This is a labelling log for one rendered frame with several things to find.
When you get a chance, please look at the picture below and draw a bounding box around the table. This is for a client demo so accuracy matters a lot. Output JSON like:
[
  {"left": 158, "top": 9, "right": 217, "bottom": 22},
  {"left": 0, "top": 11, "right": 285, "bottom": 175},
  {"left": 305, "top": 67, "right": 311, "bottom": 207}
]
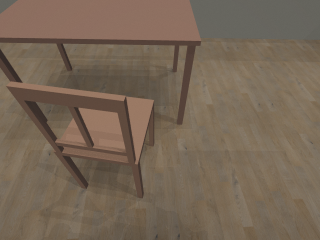
[{"left": 0, "top": 0, "right": 201, "bottom": 125}]

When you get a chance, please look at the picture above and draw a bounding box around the chair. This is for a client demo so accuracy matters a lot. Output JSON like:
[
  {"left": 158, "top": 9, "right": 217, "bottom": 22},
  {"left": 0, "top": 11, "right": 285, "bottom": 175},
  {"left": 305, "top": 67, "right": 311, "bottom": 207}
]
[{"left": 6, "top": 81, "right": 155, "bottom": 199}]

